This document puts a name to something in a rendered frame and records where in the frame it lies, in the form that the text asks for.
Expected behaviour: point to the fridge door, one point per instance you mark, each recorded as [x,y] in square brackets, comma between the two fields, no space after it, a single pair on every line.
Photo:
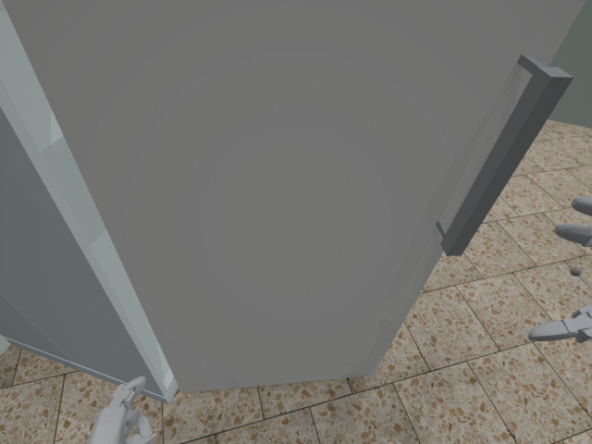
[271,172]

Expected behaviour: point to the right robot hand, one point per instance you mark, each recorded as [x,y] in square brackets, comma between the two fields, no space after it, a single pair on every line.
[580,326]

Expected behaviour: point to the left robot hand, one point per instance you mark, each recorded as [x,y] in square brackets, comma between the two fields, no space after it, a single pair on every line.
[114,422]

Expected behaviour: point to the handle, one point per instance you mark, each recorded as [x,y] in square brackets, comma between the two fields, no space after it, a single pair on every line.
[540,96]

